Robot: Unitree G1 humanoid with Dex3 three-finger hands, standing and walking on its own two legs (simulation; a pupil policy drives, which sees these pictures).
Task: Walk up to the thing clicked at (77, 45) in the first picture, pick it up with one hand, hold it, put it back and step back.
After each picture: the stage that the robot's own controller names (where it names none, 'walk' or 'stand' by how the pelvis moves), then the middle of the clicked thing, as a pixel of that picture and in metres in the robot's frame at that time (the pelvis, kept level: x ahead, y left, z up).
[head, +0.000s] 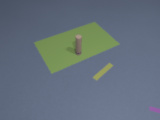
stand; (78, 45) +1.29 +0.06 -0.65
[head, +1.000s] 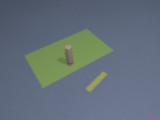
walk; (69, 55) +1.17 +0.23 -0.64
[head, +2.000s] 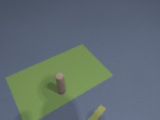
walk; (60, 84) +0.76 +0.23 -0.64
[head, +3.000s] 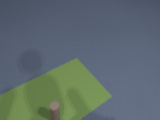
walk; (55, 112) +0.50 +0.15 -0.64
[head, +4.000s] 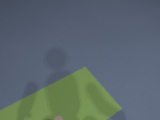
stand; out of the picture +0.42 +0.17 -0.65
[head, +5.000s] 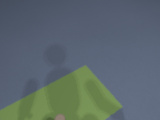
stand; out of the picture +0.42 +0.17 -0.66
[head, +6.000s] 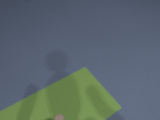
stand; out of the picture +0.44 +0.18 -0.66
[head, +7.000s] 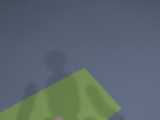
stand; out of the picture +0.42 +0.18 -0.66
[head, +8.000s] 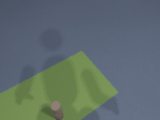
go down; (57, 111) +0.44 +0.17 -0.64
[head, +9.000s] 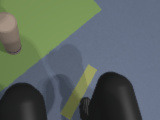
go down; (10, 37) +0.51 +0.21 -0.23
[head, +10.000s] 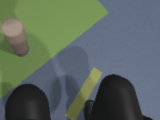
close in; (17, 40) +0.51 +0.20 -0.24
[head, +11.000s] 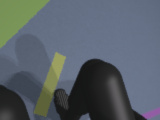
close in; out of the picture +0.50 +0.25 -0.17
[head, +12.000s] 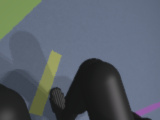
lift; out of the picture +0.48 +0.25 -0.17
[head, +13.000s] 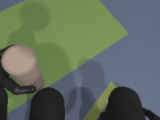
lift; (29, 74) +0.34 +0.19 -0.03
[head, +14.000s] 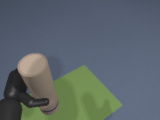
hold; (43, 89) +0.30 +0.14 +0.08
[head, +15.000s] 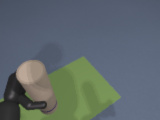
hold; (41, 92) +0.30 +0.15 +0.04
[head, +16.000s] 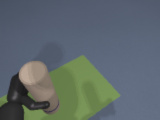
crouch; (44, 92) +0.31 +0.14 +0.03
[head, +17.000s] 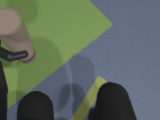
crouch; (19, 42) +0.46 +0.16 -0.04
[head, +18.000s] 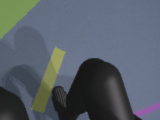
lower; out of the picture +0.46 +0.24 -0.18
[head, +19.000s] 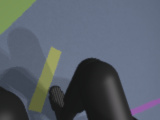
lower; out of the picture +0.47 +0.25 -0.18
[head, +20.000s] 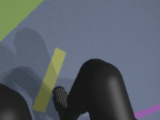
lower; out of the picture +0.46 +0.24 -0.18
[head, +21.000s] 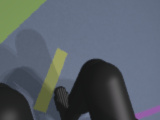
lower; out of the picture +0.46 +0.23 -0.17
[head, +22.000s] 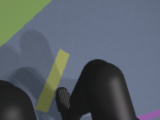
loosen; out of the picture +0.45 +0.21 -0.17
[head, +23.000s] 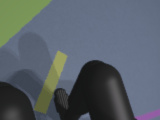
withdraw; out of the picture +0.46 +0.21 -0.18
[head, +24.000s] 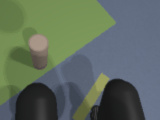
walk; (39, 54) +0.47 +0.16 -0.23
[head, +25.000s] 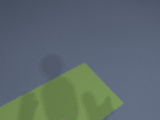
stand; out of the picture +0.39 +0.12 -0.59
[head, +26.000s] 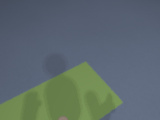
stand; out of the picture +0.40 +0.13 -0.60
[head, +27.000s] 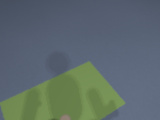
stand; out of the picture +0.41 +0.13 -0.61
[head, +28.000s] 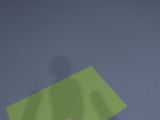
walk; out of the picture +0.42 +0.12 -0.65
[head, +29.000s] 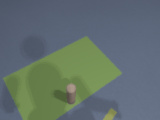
walk; (71, 94) +0.53 +0.07 -0.63
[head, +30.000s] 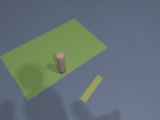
walk; (61, 63) +0.81 +0.18 -0.63
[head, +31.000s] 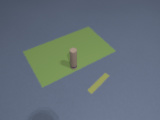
stand; (73, 59) +1.06 +0.13 -0.64
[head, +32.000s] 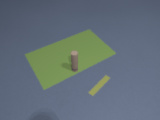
stand; (74, 61) +1.06 +0.11 -0.66
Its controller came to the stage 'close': yes
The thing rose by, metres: 0.69
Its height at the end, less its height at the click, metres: +0.00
